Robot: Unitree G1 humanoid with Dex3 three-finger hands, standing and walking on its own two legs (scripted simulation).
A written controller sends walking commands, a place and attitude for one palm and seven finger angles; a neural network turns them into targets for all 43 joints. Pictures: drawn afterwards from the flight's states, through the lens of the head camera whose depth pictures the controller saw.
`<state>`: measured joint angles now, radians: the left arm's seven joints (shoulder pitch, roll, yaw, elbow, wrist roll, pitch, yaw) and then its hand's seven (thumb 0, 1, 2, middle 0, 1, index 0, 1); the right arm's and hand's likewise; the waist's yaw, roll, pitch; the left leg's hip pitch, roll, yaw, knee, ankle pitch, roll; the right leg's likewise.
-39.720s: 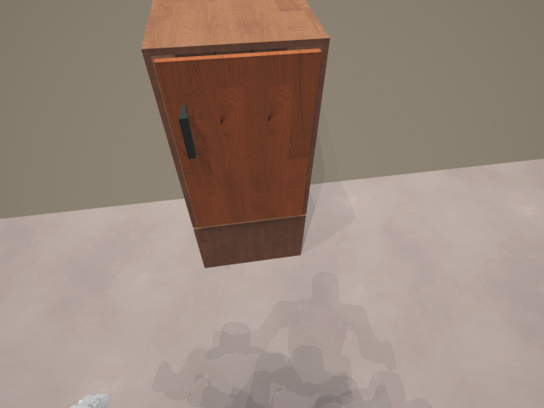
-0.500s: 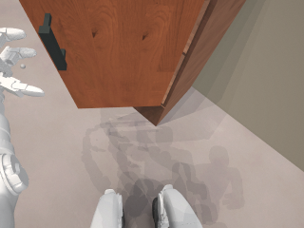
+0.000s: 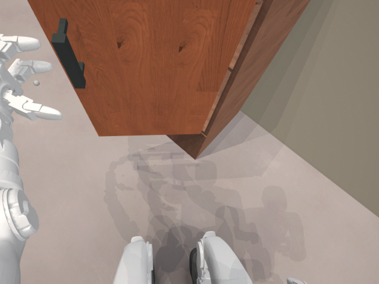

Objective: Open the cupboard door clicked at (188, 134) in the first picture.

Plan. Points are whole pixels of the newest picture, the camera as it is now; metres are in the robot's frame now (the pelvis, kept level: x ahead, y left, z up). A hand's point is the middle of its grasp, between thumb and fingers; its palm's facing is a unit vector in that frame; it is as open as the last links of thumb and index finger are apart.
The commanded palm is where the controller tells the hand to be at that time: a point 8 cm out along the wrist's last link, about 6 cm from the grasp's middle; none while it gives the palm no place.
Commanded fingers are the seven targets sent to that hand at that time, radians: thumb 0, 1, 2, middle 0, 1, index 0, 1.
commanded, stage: move the hooked fingers beside the handle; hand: left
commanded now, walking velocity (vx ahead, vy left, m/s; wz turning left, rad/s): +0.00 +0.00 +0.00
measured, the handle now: (72, 56) +0.54 +0.21 +0.07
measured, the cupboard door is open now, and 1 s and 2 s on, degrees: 46 46 46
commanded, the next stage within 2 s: slide the fingers in behind the handle in 0.02 s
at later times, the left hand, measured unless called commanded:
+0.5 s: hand (53, 81) +0.49 +0.24 +0.05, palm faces +0.01 -1.00 +0.00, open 14.0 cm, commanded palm +0.48 +0.28 +0.06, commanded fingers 0.00 -0.50 0.30 -0.30 -1.20 -0.30 -1.20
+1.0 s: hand (67, 81) +0.49 +0.22 +0.05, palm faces +0.04 -1.00 -0.02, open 14.0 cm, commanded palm +0.47 +0.25 +0.06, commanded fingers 0.00 -0.50 0.30 -0.30 -1.20 -0.30 -1.20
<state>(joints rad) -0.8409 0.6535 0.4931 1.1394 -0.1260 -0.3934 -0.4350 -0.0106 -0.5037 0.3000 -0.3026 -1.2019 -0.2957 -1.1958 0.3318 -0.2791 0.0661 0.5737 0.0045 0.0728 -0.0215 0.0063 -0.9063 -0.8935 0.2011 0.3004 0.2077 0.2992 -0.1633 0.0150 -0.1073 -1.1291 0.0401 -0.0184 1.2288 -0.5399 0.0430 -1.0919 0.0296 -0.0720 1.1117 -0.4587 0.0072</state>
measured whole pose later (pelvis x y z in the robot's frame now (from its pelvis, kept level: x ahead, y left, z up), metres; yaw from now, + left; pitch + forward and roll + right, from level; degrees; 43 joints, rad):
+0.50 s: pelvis +0.00 +0.00 +0.00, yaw +0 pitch +25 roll -5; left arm -0.84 0.59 0.45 1.12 -0.13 -0.40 -0.38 -0.01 -0.50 0.30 -0.30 -1.20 -0.30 -1.20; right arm 0.35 -0.27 0.06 0.59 0.00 0.07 -0.02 0.01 -0.91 -0.89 0.20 0.30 0.21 0.30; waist -0.17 0.02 -0.11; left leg -1.12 0.04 -0.02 1.22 -0.54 0.04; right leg -1.09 0.03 -0.07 1.11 -0.46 0.00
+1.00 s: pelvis +0.01 -0.01 +0.00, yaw +1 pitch +24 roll -4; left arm -0.82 0.51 0.39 1.09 -0.12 -0.43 -0.29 -0.01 -0.50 0.30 -0.29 -1.21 -0.30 -1.20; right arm 0.35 -0.26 0.05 0.60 -0.01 0.07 0.00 0.01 -0.91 -0.89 0.20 0.30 0.21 0.30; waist -0.15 0.02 -0.12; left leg -1.09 0.03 -0.02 1.20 -0.54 0.03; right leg -1.06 0.02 -0.07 1.10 -0.47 0.00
